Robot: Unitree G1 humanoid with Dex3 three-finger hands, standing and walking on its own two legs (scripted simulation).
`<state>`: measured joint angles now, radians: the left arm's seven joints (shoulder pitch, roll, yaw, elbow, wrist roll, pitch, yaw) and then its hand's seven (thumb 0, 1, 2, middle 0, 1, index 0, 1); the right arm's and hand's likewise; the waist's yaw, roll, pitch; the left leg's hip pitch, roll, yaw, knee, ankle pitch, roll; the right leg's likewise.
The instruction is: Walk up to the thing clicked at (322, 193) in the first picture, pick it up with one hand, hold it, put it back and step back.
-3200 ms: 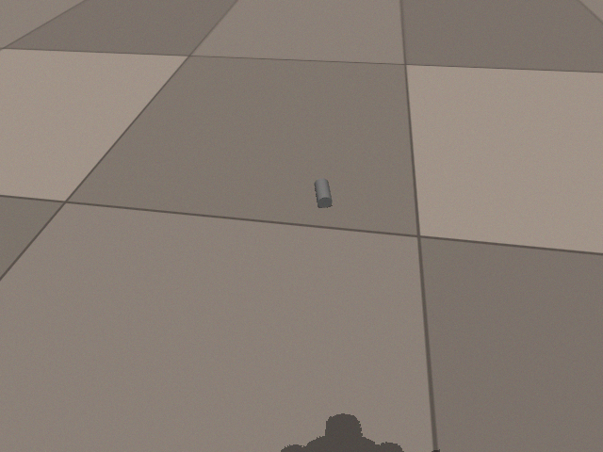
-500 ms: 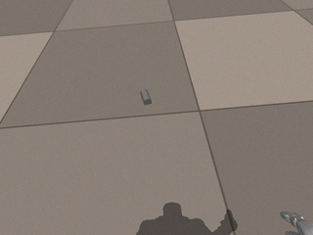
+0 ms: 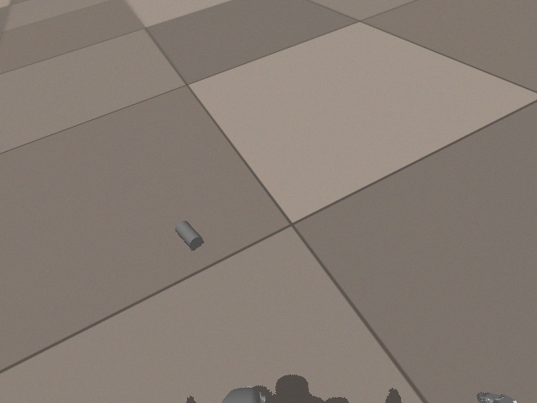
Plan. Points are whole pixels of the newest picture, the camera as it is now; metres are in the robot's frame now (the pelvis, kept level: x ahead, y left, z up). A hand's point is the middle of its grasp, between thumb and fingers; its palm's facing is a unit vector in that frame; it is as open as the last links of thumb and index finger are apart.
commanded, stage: walk up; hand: left
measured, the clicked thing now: (188, 234) +1.01 +0.47 -0.72
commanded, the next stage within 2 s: none
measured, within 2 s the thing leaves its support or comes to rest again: neither
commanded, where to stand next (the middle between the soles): +0.55 +0.62 m, yaw -56 degrees
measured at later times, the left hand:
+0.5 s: hand (53, 317) +0.36 +0.49 -0.12, palm faces -0.38 -0.75 -0.55, open 7.4 cm
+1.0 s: hand (21, 254) +0.56 +0.68 -0.15, palm faces -0.42 -0.64 -0.65, open 7.4 cm
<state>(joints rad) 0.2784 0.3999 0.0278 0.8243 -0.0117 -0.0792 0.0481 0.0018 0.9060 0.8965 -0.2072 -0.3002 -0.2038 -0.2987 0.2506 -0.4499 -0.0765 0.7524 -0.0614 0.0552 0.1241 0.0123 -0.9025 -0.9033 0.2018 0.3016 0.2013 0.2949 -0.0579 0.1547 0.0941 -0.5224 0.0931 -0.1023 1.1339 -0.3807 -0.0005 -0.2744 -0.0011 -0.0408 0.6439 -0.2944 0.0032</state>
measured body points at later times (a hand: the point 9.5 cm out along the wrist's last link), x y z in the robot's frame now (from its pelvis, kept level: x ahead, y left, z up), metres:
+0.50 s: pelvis +0.18 +0.22 +0.01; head +0.21 +0.18 +0.45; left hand +0.38 +0.52 -0.08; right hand +0.09 -0.10 -0.11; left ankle +0.22 +0.27 -0.72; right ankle +0.20 +0.13 -0.68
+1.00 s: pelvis +0.33 +0.42 -0.04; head +0.36 +0.37 +0.40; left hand +0.58 +0.71 -0.11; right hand +0.29 +0.05 -0.13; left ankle +0.43 +0.53 -0.72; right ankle +0.25 +0.22 -0.67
